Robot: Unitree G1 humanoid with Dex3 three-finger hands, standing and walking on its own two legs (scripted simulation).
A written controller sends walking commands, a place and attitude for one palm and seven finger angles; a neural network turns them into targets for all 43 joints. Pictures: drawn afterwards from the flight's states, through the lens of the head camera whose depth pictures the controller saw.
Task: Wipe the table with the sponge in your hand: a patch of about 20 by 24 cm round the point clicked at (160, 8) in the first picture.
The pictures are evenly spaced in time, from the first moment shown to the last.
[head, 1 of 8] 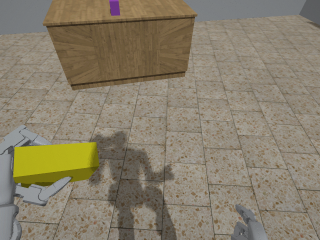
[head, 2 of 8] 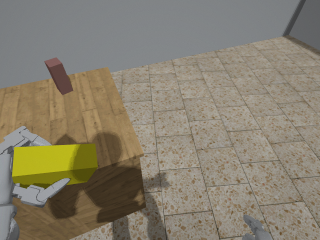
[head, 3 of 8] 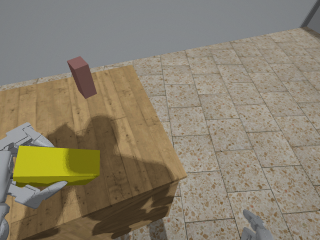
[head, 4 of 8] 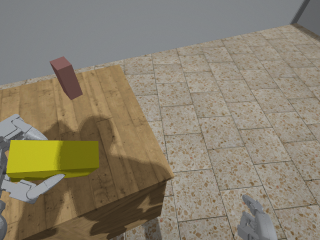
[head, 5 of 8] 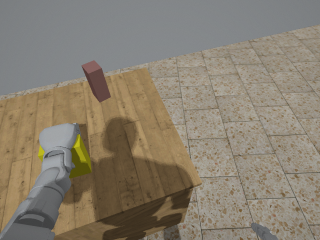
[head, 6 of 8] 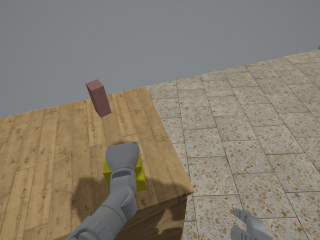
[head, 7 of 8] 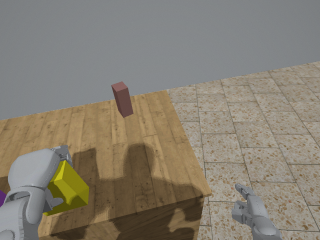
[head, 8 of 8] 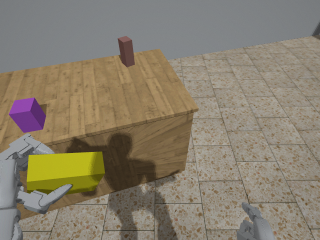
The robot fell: no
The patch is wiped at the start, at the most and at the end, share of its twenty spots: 0.00 0.95 0.95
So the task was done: yes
